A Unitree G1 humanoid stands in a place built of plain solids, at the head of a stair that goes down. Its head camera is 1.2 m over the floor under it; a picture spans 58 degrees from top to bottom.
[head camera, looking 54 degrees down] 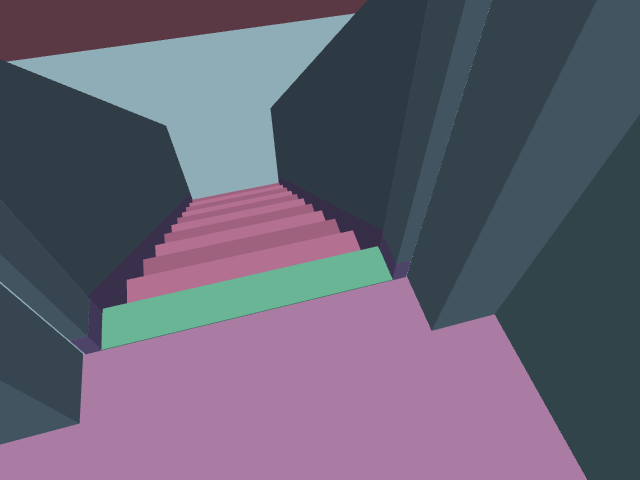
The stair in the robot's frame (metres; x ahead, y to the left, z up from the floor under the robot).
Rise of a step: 0.21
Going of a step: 0.24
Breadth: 0.90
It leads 15 degrees to the left of straight ahead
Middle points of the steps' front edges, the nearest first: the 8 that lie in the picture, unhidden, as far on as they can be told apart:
0.73 0.23 0.00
0.96 0.30 -0.21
1.18 0.36 -0.42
1.41 0.42 -0.62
1.64 0.48 -0.83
1.87 0.55 -1.04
2.10 0.61 -1.25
2.32 0.67 -1.46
